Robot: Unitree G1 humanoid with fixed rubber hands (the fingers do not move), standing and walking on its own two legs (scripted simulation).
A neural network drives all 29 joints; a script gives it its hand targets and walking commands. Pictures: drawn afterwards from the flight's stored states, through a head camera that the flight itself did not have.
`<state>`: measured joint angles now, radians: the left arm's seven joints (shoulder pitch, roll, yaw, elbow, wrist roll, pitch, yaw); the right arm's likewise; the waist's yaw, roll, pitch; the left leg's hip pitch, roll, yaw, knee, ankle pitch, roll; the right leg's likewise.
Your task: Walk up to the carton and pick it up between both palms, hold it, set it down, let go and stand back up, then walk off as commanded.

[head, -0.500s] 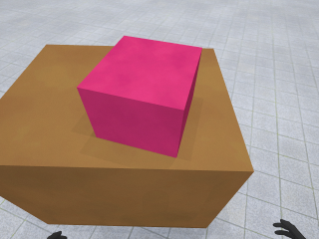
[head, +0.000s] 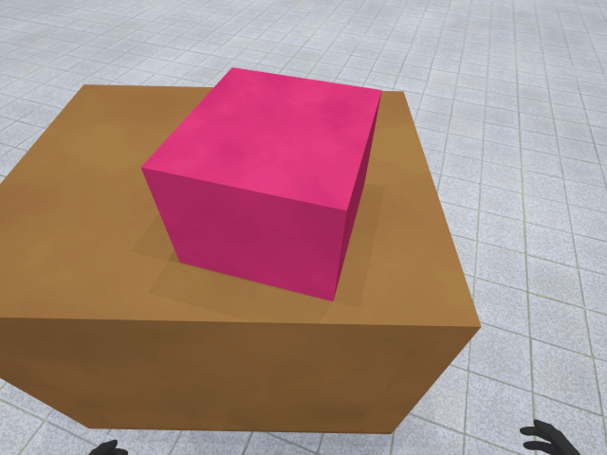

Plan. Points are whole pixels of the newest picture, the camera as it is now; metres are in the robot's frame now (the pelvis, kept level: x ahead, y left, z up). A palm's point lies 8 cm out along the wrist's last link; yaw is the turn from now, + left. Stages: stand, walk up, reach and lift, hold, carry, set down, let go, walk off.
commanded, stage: walk up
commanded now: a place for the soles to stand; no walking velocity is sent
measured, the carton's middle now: (279, 177) +0.54 +0.07 +0.06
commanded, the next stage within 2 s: none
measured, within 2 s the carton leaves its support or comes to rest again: neither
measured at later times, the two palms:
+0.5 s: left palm out of the picture +0.11 +0.30 -0.08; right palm out of the picture +0.12 -0.32 -0.06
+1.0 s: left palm out of the picture +0.12 +0.38 -0.10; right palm out of the picture +0.11 -0.24 -0.08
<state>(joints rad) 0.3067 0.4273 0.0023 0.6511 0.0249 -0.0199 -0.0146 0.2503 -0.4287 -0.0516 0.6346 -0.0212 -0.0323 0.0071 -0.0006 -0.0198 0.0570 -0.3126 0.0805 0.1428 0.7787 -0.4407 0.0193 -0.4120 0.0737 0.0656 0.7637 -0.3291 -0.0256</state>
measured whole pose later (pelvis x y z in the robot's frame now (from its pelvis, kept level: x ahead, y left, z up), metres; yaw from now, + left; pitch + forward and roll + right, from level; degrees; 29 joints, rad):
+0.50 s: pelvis +0.00 +0.00 +0.00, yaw -1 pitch -1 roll +0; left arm 0.31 0.43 0.00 0.65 0.02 -0.02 -0.01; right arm 0.26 -0.43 -0.05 0.63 -0.03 -0.03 0.01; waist 0.00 -0.02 0.06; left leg -0.30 0.07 0.14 0.78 -0.45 0.01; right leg -0.41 0.08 0.07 0.77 -0.34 -0.03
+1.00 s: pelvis +0.03 +0.07 -0.01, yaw -1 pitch -4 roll -2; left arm 0.33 0.43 0.00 0.66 0.02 -0.05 0.04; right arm 0.31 -0.42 -0.05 0.63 -0.04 0.01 0.02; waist 0.00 0.02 0.13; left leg -0.41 0.03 0.07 0.90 -0.42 0.06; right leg -0.41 0.05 0.11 1.03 -0.49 0.01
